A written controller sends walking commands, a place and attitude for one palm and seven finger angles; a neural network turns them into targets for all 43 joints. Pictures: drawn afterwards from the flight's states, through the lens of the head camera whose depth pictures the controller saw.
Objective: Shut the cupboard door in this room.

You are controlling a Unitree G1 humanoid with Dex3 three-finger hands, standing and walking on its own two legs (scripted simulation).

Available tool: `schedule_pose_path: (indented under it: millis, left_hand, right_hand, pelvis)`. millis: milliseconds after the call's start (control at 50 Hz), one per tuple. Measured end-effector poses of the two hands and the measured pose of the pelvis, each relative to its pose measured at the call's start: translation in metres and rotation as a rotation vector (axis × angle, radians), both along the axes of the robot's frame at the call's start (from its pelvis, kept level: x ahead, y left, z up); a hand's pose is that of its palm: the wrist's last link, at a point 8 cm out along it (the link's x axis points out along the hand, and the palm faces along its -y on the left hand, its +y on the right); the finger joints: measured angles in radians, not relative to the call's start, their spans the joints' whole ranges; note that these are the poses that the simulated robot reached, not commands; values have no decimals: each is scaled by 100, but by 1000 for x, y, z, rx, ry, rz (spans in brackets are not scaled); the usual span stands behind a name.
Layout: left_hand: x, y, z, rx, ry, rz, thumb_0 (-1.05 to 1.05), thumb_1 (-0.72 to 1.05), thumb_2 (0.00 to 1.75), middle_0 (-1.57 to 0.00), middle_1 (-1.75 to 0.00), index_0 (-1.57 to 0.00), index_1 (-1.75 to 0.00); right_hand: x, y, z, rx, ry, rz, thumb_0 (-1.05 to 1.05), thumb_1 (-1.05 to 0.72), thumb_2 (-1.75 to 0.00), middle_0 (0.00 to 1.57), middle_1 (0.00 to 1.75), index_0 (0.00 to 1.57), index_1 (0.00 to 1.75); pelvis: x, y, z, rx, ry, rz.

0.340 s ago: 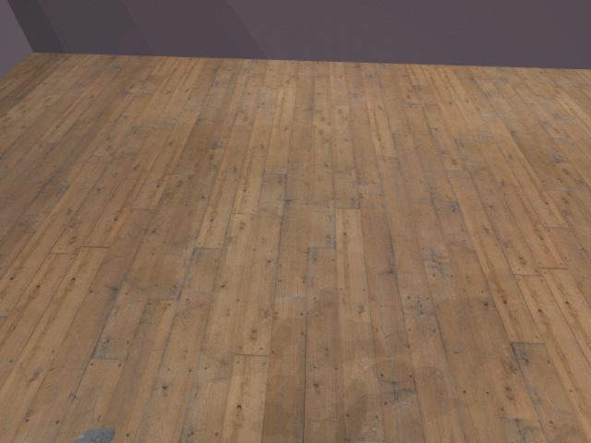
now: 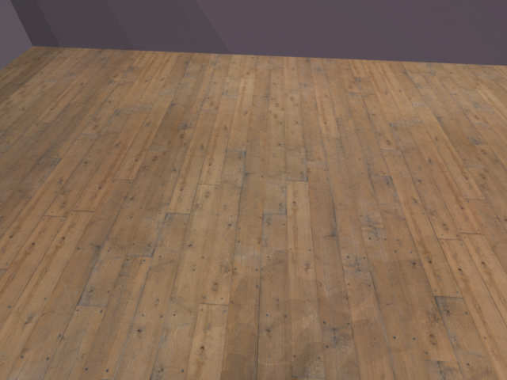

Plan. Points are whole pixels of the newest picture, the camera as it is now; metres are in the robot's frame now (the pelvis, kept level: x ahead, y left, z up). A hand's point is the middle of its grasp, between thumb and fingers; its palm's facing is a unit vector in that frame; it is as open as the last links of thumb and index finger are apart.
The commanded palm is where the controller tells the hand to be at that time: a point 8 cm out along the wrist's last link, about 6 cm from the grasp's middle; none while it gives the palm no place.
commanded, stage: stand and wait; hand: left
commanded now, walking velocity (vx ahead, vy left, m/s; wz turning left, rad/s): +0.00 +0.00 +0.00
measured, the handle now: out of the picture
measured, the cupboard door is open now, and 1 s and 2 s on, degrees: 56 56 56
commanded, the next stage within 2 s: turn or walk to find it in 0.56 s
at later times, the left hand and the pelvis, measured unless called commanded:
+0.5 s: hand out of the picture +0.06 +0.24 -0.15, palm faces -0.02 -0.94 -0.34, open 7.4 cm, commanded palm none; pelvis -0.01 -0.01 +0.00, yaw +0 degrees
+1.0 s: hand out of the picture +0.02 +0.22 -0.19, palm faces +0.09 -0.97 -0.24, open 7.4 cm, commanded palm none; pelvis -0.02 +0.01 -0.01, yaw +6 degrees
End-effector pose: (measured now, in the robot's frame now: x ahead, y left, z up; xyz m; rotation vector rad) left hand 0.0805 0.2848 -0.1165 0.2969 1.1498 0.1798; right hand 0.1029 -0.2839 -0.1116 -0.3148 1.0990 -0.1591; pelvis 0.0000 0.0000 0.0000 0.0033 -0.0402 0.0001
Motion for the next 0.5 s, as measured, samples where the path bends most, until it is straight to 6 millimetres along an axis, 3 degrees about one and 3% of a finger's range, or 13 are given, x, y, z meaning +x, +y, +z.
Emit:
schedule_pose_path:
  millis: [260,500]
  left_hand:
    - [-30,4,-2,18,72,20,1,90,90,-21,-30,-20,-30]
    - [-27,4,2,24,60,9,1,90,90,-21,-30,-20,-30]
  right_hand:
    - [-45,-18,-4,-22,109,-44,0,-90,-90,21,30,20,30]
    - [-55,-18,-6,-13,122,-49,0,-90,-90,21,30,20,30]
  pelvis:
    - [-9,-6,2,-2,-6,0]
    - [-14,-7,3,-2,-3,-2]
